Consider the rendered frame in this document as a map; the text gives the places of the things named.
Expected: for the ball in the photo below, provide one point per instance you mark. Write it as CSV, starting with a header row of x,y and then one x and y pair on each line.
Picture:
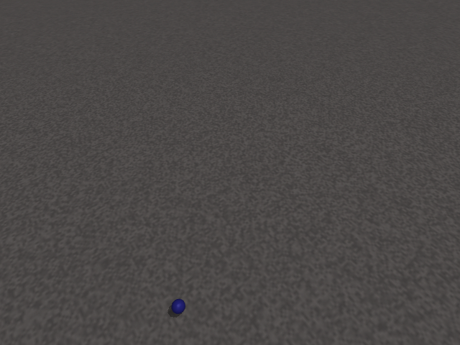
x,y
178,306

